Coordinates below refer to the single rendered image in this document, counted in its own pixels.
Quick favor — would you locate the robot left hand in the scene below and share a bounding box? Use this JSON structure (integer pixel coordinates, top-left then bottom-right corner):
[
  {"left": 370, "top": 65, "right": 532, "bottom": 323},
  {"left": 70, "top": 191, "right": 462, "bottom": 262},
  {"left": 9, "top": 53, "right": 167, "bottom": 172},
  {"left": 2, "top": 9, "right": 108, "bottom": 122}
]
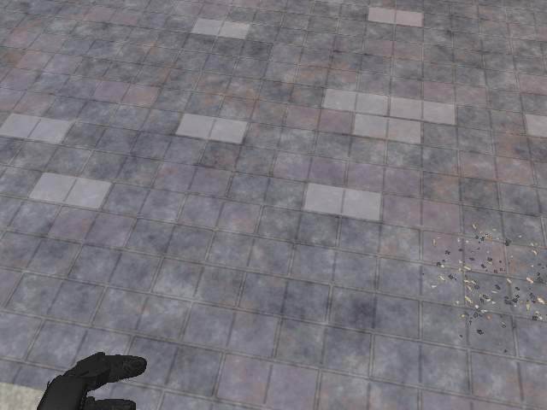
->
[{"left": 37, "top": 352, "right": 147, "bottom": 410}]

